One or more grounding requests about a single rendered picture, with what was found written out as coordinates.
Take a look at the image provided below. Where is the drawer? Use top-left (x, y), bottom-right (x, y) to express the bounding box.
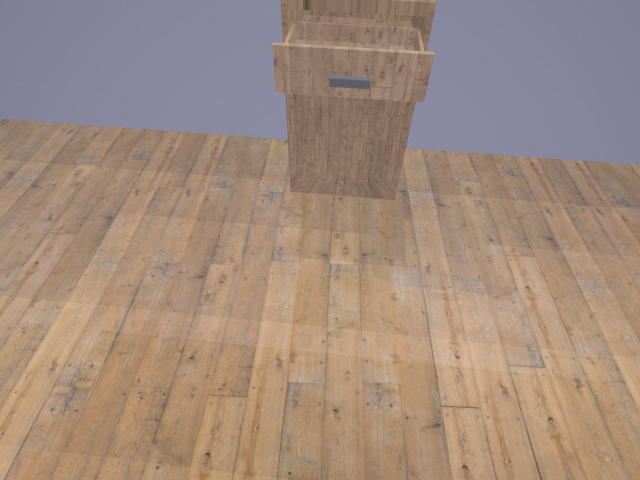
top-left (272, 21), bottom-right (435, 103)

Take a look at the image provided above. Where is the cabinet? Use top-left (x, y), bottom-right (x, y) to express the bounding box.
top-left (281, 0), bottom-right (437, 200)

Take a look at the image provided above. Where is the handle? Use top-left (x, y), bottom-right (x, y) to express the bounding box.
top-left (329, 71), bottom-right (371, 89)

